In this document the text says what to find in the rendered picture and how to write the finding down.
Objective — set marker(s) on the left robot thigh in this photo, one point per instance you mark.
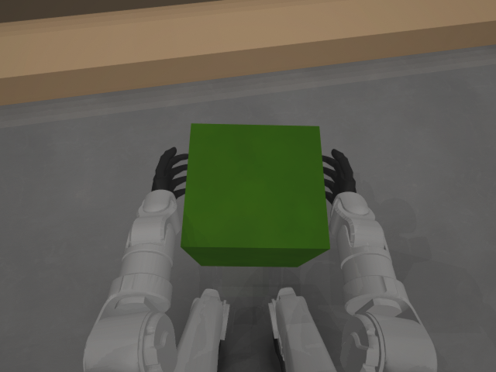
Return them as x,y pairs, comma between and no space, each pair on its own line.
198,349

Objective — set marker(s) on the robot left shin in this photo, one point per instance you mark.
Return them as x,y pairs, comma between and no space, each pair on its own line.
210,292

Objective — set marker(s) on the robot left forearm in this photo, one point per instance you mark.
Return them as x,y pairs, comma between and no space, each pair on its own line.
143,283

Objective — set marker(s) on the left robot hand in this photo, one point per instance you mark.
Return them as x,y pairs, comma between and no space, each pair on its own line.
165,173

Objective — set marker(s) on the right robot upper arm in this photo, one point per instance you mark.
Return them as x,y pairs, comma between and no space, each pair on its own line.
381,343

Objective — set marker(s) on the carton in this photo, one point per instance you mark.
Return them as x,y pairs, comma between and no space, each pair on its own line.
255,196

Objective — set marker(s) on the right robot hand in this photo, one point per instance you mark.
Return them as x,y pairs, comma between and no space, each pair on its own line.
342,175

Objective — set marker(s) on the left robot upper arm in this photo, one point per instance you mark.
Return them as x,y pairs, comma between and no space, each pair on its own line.
134,342

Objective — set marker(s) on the robot right forearm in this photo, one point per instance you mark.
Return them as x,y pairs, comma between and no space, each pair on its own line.
370,284

